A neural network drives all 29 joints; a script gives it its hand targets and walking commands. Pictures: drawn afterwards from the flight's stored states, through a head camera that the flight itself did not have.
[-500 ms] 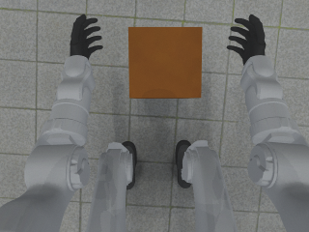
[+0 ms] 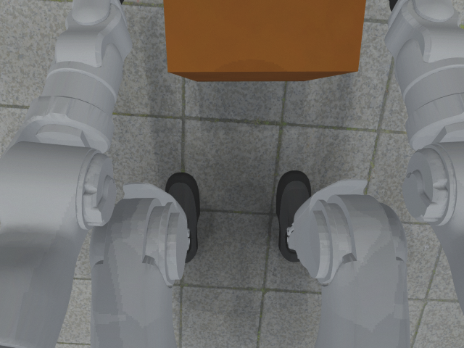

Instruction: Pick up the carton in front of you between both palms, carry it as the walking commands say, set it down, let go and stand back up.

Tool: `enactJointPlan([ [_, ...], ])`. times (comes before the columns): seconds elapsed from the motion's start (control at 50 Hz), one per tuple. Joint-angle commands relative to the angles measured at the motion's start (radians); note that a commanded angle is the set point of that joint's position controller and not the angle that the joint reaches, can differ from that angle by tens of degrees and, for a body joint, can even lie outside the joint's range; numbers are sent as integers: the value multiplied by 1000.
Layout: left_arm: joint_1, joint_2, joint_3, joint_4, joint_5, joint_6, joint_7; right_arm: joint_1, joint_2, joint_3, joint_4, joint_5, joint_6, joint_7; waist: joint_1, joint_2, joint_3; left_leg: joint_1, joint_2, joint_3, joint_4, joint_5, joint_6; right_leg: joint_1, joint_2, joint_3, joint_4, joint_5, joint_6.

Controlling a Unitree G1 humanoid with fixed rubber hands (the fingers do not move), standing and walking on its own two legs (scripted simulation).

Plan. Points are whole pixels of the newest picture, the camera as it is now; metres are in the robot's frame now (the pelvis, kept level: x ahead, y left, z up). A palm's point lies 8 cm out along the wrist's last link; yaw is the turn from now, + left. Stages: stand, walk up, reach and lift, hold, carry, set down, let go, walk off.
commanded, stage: reach and lift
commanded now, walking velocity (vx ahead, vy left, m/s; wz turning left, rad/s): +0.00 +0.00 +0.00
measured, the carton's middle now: (256, 4) +0.55 -0.03 -0.25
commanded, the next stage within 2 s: none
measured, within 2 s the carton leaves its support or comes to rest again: leaves its support in 0.82 s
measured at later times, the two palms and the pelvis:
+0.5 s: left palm out of the picture +0.55 +0.13 -0.18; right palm out of the picture +0.54 -0.19 -0.18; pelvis +0.00 +0.00 +0.00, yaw +0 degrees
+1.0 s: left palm out of the picture +0.55 +0.12 -0.10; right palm out of the picture +0.54 -0.18 -0.10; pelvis +0.01 +0.00 +0.00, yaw -1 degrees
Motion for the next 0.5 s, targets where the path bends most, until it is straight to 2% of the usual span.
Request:
enactJointPlan([
  [0.0,-286,145,-38,-142,-38,-40,11,-299,-148,31,-157,45,-39,-18,-16,11,-1424,710,1,54,-82,302,0,688,2,-34,-118,333,20],
  [0.04,-260,130,-39,-171,-38,-42,17,-271,-141,39,-175,51,-41,-21,1,17,-1433,674,-8,67,-75,331,-2,731,11,-25,-101,384,16],
  [0.12,-161,88,-41,-172,-47,-44,18,-166,-90,36,-157,36,-37,-21,-12,-20,-1433,626,-21,74,-68,363,-8,791,25,-24,-94,450,21],
  [0.18,-106,69,-14,-120,-26,-43,12,-112,-62,10,-116,-1,-34,-18,-17,-27,-1283,529,-24,66,-87,300,-9,704,26,-21,-110,385,24],
  [0.24,-115,62,8,-113,-2,-50,5,-127,-48,-1,-117,-15,-38,-12,-9,-18,-1203,495,-21,61,-95,267,-7,623,25,-16,-120,336,25],
  [0.34,-150,55,5,-92,-1,-50,6,-180,-38,24,-119,4,-39,-8,3,-26,-1183,504,-19,55,-111,224,-2,589,19,-21,-134,270,25],
  [0.44,-243,-46,-60,-93,-24,-53,4,-268,57,92,-123,27,-40,-4,5,-29,-1192,546,-31,53,-127,190,4,607,27,-26,-155,220,22],
  [0.48,-274,-85,-54,-94,-10,-58,7,-292,96,92,-113,13,-40,-4,1,-23,-1199,570,-40,55,-128,186,5,620,35,-28,-158,215,21],
])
